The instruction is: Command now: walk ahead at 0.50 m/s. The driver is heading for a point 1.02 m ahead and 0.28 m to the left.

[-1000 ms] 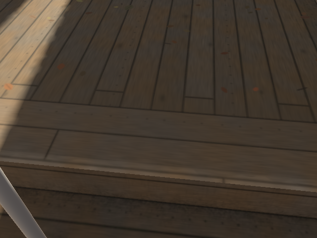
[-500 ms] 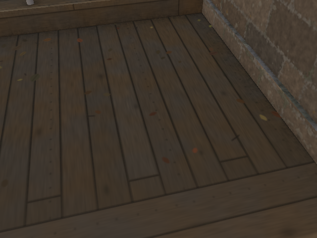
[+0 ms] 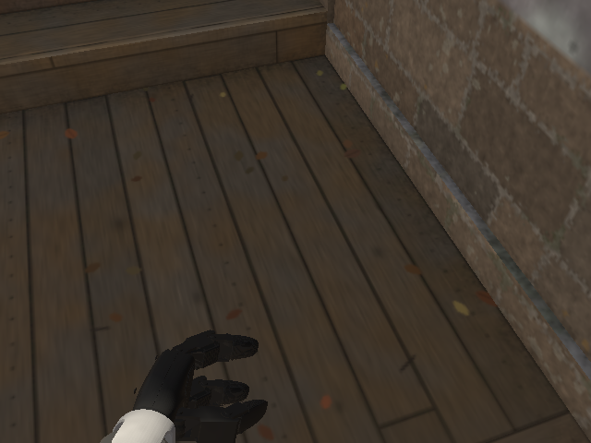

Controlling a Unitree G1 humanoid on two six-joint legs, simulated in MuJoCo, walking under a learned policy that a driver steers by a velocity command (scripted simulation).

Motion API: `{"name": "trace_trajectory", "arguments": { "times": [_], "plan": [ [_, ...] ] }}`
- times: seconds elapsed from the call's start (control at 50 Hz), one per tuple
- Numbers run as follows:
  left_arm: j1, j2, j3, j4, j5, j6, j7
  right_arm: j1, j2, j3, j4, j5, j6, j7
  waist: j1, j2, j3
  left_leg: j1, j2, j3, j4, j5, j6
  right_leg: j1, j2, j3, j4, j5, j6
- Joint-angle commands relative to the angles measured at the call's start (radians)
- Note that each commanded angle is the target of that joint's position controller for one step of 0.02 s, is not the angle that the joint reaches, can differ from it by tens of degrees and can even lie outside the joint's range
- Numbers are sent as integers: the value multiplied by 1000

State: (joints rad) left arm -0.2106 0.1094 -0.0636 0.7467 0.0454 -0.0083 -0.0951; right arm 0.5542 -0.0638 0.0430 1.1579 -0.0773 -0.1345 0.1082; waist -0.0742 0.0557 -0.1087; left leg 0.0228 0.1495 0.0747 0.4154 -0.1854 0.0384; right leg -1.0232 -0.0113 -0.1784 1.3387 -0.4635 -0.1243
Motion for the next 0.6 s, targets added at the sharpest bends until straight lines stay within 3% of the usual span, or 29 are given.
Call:
{"name": "trace_trajectory", "arguments": {
  "times": [0.02,0.04,0.06,0.08,0.1,0.12,0.14,0.16,0.18,0.2,0.22,0.24,0.26,0.28,0.3,0.34,0.4,0.46,0.5,0.54,0.56,0.58,0.6],
  "plan": [
    [728,274,105,195,31,-16,41,0,-103,-57,-66,31,15,15,295,-210,-283,-772,-175,-264,969,73,39,1089,-273,999,-831,25,-232],
    [704,294,126,243,28,-49,62,-59,-116,-79,-59,46,14,0,263,-184,-139,-852,-159,-366,1213,159,53,899,-260,947,-859,-108,-146],
    [613,251,121,254,19,-68,67,-100,-85,-75,-76,32,-1,-19,208,-181,-28,-887,-155,-370,1353,182,61,726,-255,843,-835,-110,-143],
    [516,185,110,254,6,-73,65,-135,-79,-67,-94,33,-11,-29,151,-111,-14,-925,-158,-344,1462,188,81,659,-272,769,-821,56,-142],
    [426,92,83,252,7,-71,57,-166,-73,-58,-119,44,-9,-43,94,-36,-39,-947,-138,-341,1513,197,107,626,-294,701,-827,167,-118],
    [354,14,57,246,25,-70,55,-197,-68,-58,-137,62,0,-49,34,-1,-50,-963,-109,-345,1512,242,126,566,-310,636,-852,270,-61],
    [320,6,54,247,30,-78,58,-217,-79,-63,-147,53,13,-49,-2,15,-31,-978,-92,-328,1442,230,128,540,-290,531,-865,339,-37],
    [296,32,68,226,25,-87,66,-238,-82,-69,-156,52,21,-38,-21,-5,-16,-955,-65,-279,1366,179,119,533,-261,386,-899,373,-20],
    [268,30,72,212,16,-97,76,-260,-83,-67,-161,48,26,-28,-33,-35,-10,-937,-51,-247,1301,170,116,510,-217,285,-942,335,-17],
    [267,16,70,192,13,-115,88,-265,-87,-72,-166,31,22,-16,-33,-83,14,-895,-48,-219,1287,182,111,498,-194,215,-991,355,-18],
    [300,44,78,206,26,-125,88,-298,-88,-69,-176,37,16,-4,-19,-78,43,-916,-53,-209,1286,213,122,497,-165,128,-1013,389,7],
    [330,50,76,196,33,-128,91,-343,-110,-71,-194,27,9,3,7,-84,47,-922,-45,-204,1196,229,105,528,-175,113,-1035,433,-24],
    [394,70,81,204,45,-133,95,-416,-133,-74,-239,28,7,7,48,-84,51,-979,-41,-204,1082,258,94,630,-184,86,-1049,497,-41],
    [455,81,79,223,56,-136,96,-470,-161,-81,-261,31,4,2,73,-85,40,-1003,-40,-195,970,291,76,729,-179,60,-1053,562,-48],
    [497,100,81,237,68,-132,92,-494,-158,-80,-275,41,3,-9,82,-101,32,-1003,-24,-170,830,312,51,812,-191,38,-1077,615,-49],
    [572,124,87,264,48,-128,76,-567,-132,-76,-301,43,21,-16,111,-109,65,-909,-21,-99,611,295,20,872,-219,-3,-1133,725,-68],
    [610,159,95,293,36,-140,49,-598,-123,-83,-318,40,58,-25,98,-125,119,-871,-44,-82,451,272,26,1009,-276,-8,-1169,881,-77],
    [622,167,104,306,27,-146,61,-644,-122,-93,-324,36,73,-38,102,-111,140,-870,-62,-77,311,177,32,1207,-301,-47,-1155,970,-51],
    [646,166,115,297,4,-130,69,-660,-134,-101,-325,27,73,-43,104,-125,154,-826,-99,-43,208,84,25,1295,-305,-55,-1117,1016,-44],
    [643,173,127,295,9,-113,79,-649,-158,-117,-332,34,66,-51,84,-160,133,-729,-144,-19,157,8,46,1338,-317,-72,-1065,1117,-44],
    [625,183,134,288,9,-106,87,-621,-183,-130,-330,46,53,-58,57,-150,121,-643,-184,6,86,53,74,1324,-305,-96,-1002,1173,-35],
    [630,187,136,277,16,-104,91,-583,-210,-140,-320,59,38,-67,50,-153,65,-474,-226,23,100,139,113,1250,-274,-112,-924,1221,-10],
    [714,135,123,259,26,-109,104,-465,-248,-152,-293,64,27,-88,64,-112,-92,-117,-216,-30,259,255,182,1033,-228,-126,-757,1160,53]
  ]
}}
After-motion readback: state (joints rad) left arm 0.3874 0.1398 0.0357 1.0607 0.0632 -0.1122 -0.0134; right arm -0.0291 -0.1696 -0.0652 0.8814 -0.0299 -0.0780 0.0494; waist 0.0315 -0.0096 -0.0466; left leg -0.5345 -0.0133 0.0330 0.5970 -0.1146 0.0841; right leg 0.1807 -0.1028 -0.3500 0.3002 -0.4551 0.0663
